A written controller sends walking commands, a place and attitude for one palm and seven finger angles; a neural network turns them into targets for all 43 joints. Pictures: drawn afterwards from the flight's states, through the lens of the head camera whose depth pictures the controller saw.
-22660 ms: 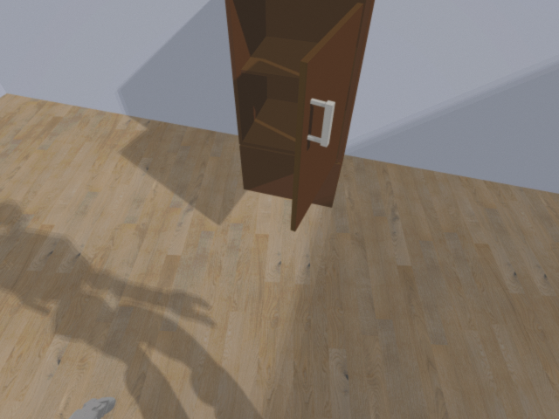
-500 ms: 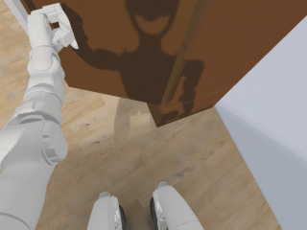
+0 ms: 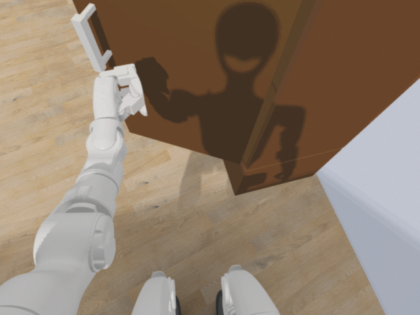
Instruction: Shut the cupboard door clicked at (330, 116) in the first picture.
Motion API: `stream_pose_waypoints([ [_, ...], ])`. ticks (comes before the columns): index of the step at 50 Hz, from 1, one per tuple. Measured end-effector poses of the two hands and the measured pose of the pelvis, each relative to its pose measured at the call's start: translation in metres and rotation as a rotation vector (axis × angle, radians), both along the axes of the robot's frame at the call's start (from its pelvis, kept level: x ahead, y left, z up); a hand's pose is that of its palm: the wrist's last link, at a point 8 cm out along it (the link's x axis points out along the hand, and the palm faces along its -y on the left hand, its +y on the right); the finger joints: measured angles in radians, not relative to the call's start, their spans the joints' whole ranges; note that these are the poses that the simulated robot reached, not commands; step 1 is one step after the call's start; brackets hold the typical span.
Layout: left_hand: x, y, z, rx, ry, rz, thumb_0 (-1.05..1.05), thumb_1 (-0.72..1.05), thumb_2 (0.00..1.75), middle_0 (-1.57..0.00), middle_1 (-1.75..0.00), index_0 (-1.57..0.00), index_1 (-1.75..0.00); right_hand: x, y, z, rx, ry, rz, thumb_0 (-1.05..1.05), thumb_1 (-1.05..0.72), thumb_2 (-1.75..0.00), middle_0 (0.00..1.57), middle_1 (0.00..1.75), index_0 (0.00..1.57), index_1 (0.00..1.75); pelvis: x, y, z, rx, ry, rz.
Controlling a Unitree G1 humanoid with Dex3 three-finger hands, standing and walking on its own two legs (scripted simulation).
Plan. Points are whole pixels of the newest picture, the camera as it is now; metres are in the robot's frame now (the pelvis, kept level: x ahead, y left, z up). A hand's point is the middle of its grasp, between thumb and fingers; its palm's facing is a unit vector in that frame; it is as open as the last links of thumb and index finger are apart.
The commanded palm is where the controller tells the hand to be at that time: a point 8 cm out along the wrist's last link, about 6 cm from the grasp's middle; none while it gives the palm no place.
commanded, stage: draw the hand back to the body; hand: left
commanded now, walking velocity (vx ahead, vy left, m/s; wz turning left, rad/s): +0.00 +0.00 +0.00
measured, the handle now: (95, 40) +0.66 +0.18 +0.07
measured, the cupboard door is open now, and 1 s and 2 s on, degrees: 58 58 58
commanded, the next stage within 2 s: step back with the hand held close in 1.70 s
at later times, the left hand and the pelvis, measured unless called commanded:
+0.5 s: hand (81, 117) +0.42 +0.16 +0.13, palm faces +0.04 -1.00 -0.02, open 3.1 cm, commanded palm +0.38 +0.20 +0.13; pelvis +0.01 +0.00 +0.05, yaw +0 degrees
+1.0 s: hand out of the picture +0.30 +0.24 +0.20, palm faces +0.28 -0.92 -0.27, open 3.8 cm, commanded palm +0.25 +0.28 +0.22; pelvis +0.03 +0.03 +0.10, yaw +1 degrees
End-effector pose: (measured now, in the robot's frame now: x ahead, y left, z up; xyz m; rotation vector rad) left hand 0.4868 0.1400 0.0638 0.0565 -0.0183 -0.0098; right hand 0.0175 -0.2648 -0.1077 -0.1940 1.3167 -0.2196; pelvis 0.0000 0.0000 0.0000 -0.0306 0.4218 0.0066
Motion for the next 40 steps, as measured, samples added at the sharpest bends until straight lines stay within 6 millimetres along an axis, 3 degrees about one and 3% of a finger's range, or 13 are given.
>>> stream_pose_waypoints([
  [5, 0.005, -0.003, 0.006, -0.006, 0.04, 0.021, 0.02, 0.9, 0.9, -1.3, -1.5, -1.3, -1.5, 0.004, 0.008, -0.003, 0.021, -0.031, -0.007, 0.01, -0.9, -0.9, 0.2, 0.3, 0.2, 0.3, -0.002, 0.0, 0.001, 0.005, -0.009, -0.003],
  [11, 0.005, 0.005, 0.014, -0.033, 0.0, 0.039, 0.02, 0.9, 0.9, -1.3, -1.5, -1.3, -1.5, -0.009, 0.015, -0.003, 0.04, -0.018, -0.03, 0.01, -0.9, -0.9, 0.21, 0.3, 0.2, 0.3, -0.003, -0.001, 0.003, 0.013, -0.008, -0.021],
  [15, -0.018, 0.026, 0.024, 0.002, -0.022, 0.045, 0.02, 0.9, 0.9, -1.3, -1.5, -1.29, -1.5, -0.013, 0.019, 0.005, 0.067, -0.014, -0.061, 0.01, -0.9, -0.9, 0.2, 0.3, 0.2, 0.3, 0.003, 0.001, 0.014, 0.021, -0.04, -0.04],
  [19, -0.053, 0.052, 0.035, 0.012, 0.03, 0.06, 0.02, 0.9, 0.9, -1.29, -1.5, -1.29, -1.5, -0.003, 0.021, 0.021, 0.079, -0.042, -0.064, 0.01, -0.9, -0.9, 0.21, 0.3, 0.2, 0.3, 0.009, 0.001, 0.032, 0.021, -0.101, -0.04],
  [26, -0.095, 0.072, 0.071, -0.034, -0.046, 0.04, 0.02, 0.9, 0.9, -1.3, -1.5, -1.3, -1.5, 0.052, 0.013, 0.054, 0.011, -0.202, 0.013, 0.01, -0.9, -0.9, 0.21, 0.3, 0.2, 0.3, 0.014, 0.004, 0.053, 0.007, -0.198, -0.004],
  [31, -0.116, 0.076, 0.082, -0.021, -0.037, -0.014, 0.02, 0.9, 0.9, -1.28, -1.48, -1.28, -1.49, 0.101, 0.012, 0.077, -0.014, -0.365, 0.056, 0.01, -0.9, -0.9, 0.2, 0.3, 0.2, 0.3, 0.015, 0.01, 0.06, 0.006, -0.244, -0.001],
  [40, -0.179, 0.106, 0.11, 0.141, 0.035, 0.12, 0.02, 0.9, 0.9, -1.13, -1.31, -1.13, -1.32, 0.173, 0.048, 0.115, 0.02, -0.552, 0.093, 0.01, -0.9, -0.9, 0.2, 0.3, 0.19, 0.3, 0.024, 0.019, 0.082, 0.021, -0.355, -0.007],
])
